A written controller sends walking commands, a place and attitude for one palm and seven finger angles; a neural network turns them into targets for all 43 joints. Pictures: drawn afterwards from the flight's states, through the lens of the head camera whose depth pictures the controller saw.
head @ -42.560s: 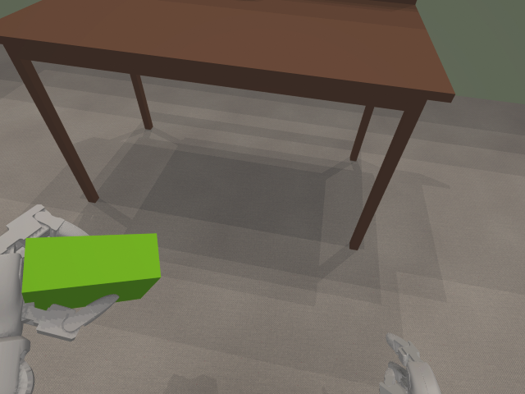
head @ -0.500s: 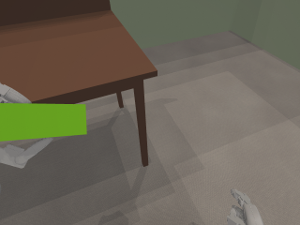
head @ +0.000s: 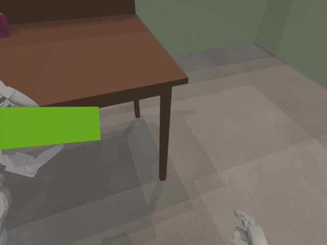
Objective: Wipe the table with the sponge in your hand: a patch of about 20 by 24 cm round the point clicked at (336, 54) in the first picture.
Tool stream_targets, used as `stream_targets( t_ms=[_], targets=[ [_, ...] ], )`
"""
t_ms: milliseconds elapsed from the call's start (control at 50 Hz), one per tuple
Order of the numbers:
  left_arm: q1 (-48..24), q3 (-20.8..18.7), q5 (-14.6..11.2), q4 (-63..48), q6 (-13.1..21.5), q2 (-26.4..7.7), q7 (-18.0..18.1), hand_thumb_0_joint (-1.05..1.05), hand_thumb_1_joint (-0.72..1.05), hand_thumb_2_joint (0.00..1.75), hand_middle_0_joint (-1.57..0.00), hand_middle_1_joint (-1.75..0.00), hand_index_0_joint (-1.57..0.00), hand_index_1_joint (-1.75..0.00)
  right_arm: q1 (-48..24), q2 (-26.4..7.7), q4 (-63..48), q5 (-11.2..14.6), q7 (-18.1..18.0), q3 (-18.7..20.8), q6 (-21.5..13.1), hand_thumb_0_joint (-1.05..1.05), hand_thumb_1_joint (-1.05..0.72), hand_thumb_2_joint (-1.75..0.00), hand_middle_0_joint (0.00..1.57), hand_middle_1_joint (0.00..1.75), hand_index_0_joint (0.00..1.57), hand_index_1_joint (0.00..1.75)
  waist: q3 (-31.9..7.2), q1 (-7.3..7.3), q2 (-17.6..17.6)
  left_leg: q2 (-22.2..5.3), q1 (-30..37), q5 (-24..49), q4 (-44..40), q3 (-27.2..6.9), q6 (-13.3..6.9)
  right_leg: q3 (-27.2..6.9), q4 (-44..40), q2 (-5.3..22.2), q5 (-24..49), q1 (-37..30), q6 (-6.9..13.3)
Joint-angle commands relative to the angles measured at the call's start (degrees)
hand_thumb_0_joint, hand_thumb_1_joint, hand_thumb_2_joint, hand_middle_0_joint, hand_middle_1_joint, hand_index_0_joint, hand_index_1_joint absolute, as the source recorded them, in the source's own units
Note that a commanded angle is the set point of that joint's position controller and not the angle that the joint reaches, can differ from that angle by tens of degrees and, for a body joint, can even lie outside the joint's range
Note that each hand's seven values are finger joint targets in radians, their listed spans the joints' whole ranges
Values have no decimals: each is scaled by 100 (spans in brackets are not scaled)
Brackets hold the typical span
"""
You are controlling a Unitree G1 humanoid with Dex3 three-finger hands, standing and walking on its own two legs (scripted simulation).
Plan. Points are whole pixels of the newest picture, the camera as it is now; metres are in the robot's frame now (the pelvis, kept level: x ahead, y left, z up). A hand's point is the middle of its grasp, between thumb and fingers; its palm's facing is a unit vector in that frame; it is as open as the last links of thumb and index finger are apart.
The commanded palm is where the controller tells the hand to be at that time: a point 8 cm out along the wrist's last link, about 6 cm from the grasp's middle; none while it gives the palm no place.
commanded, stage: stop stepping back and stand still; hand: left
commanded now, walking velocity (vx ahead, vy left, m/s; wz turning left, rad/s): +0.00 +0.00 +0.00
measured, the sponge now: (66, 126) +0.24 +0.19 +0.24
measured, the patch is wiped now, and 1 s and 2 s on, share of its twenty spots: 1.00 1.00 1.00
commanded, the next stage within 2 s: stand and wait in 0.22 s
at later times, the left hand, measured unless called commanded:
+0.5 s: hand (35, 119) +0.24 +0.23 +0.26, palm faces +0.47 -0.82 -0.33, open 9.7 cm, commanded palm +0.18 +0.28 +0.29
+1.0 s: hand (42, 112) +0.25 +0.22 +0.26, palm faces +0.47 -0.81 -0.35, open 9.7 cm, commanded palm +0.19 +0.27 +0.29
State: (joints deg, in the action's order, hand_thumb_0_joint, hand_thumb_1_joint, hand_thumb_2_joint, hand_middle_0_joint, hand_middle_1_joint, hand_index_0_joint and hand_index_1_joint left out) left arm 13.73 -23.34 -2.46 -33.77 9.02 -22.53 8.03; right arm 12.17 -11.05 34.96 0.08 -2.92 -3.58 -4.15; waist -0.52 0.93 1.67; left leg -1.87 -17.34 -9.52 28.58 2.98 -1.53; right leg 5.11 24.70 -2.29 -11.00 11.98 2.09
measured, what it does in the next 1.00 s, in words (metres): stands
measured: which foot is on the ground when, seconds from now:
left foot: down 0.00-1.00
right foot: down 0.00-1.00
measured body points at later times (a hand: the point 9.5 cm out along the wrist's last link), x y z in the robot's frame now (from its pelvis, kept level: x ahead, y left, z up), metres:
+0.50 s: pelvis +0.01 +0.00 +0.00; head +0.02 +0.01 +0.45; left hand +0.21 +0.27 +0.27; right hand +0.20 -0.22 -0.07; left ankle +0.07 +0.10 -0.74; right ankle +0.03 -0.10 -0.74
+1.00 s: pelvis +0.03 -0.01 +0.00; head +0.03 +0.00 +0.45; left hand +0.21 +0.26 +0.28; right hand +0.21 -0.23 -0.08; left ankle +0.07 +0.10 -0.74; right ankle +0.03 -0.10 -0.74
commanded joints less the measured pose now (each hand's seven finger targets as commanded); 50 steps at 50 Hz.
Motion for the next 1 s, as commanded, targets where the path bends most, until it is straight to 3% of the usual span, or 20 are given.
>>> stream_targets(
  t_ms=[0,120,240,340,400,500,560,660,720,760,920,980],
  targets=[
    [-1072,-924,-64,-1615,491,-1438,211,0,10,130,-120,-160,-120,-160,-828,-709,-914,-52,-76,367,-386,0,-90,-90,20,30,20,30,-635,23,734,-509,-185,-1512,-1113,-872,-4,-530,-350,312,-721,-286,-56],
    [-1002,-925,-69,-1051,451,-1281,204,0,10,130,-120,-160,-120,-160,-771,-757,-824,-29,-65,416,-401,0,-90,-90,20,30,20,30,-596,-16,627,-515,-119,-1419,-1105,-823,68,-459,-394,287,-729,-217,-62],
    [-1000,-700,-80,-705,373,-1110,134,0,10,130,-120,-160,-120,-160,-800,-776,-806,43,-55,414,-361,0,-90,-90,20,30,20,30,-453,-10,168,-497,79,-1013,-895,-735,43,-595,-603,393,-542,-5,-95],
    [-1016,-717,-60,-1126,407,-1228,138,0,10,130,-120,-160,-120,-160,-876,-774,-861,18,-49,423,-376,0,-90,-90,20,30,20,30,-505,0,214,-441,126,-766,-683,-673,20,-737,-616,505,-359,10,-67],
    [-925,-869,-76,-1478,463,-1366,172,0,10,130,-120,-160,-120,-160,-863,-763,-881,-4,-45,433,-399,0,-90,-90,20,30,20,30,-726,6,239,-422,195,-453,-558,-650,15,-746,-486,535,-13,-154,-53],
    [-767,-996,-108,-1590,498,-1414,224,0,10,130,-120,-160,-120,-160,-799,-757,-872,-15,-42,443,-426,0,-90,-90,20,30,20,30,-940,4,579,-486,272,141,-502,-687,27,-666,-229,483,438,-375,-58],
    [-669,-1065,-127,-1357,472,-1404,219,0,10,130,-120,-160,-120,-160,-747,-756,-852,11,-44,462,-405,0,-90,-90,20,30,20,30,-1031,-1,435,-548,367,580,-446,-670,40,-602,-163,452,661,-461,-92],
    [-726,-880,-156,-972,362,-1230,158,0,10,130,-120,-160,-120,-160,-744,-786,-846,72,-32,465,-346,0,-90,-90,20,30,20,30,-872,-29,254,-550,454,555,-393,-586,49,-640,-285,483,687,-307,-118],
    [-912,-814,-141,-952,335,-1237,131,0,10,130,-120,-160,-120,-160,-844,-811,-879,60,-42,455,-323,0,-90,-90,20,30,20,30,-647,-24,279,-491,338,58,-449,-576,48,-733,-453,529,406,-120,-101],
    [-836,-765,-146,-960,329,-1213,128,0,10,130,-120,-160,-120,-160,-818,-787,-889,67,-37,439,-316,0,-90,-90,20,30,20,30,-644,-13,143,-474,302,-34,-450,-590,30,-756,-477,550,391,-174,-92],
    [-731,-1012,-131,-1582,429,-1480,174,0,10,130,-120,-160,-120,-160,-830,-789,-955,12,-34,452,-355,0,-90,-90,20,30,20,30,-898,5,357,-462,337,445,-379,-627,31,-714,-324,559,667,-370,-78],
    [-613,-1009,-155,-1372,422,-1412,185,0,10,130,-120,-160,-120,-160,-770,-757,-906,28,-32,448,-339,0,-90,-90,20,30,20,30,-852,-15,384,-471,324,400,-368,-586,35,-727,-350,549,646,-365,-73]
  ],
)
